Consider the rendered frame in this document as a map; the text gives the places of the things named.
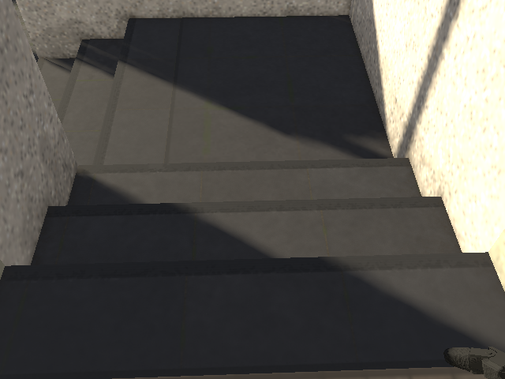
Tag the stairs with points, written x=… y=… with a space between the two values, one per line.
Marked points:
x=244 y=210
x=80 y=89

